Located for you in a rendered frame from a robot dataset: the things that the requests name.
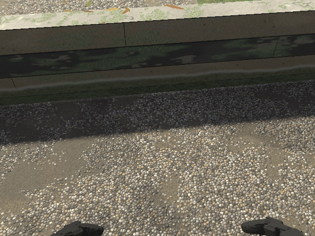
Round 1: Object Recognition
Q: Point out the left robot hand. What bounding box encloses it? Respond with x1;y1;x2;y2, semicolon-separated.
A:
50;220;104;236

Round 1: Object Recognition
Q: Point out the right robot hand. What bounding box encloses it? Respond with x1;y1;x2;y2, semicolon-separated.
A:
240;216;303;236

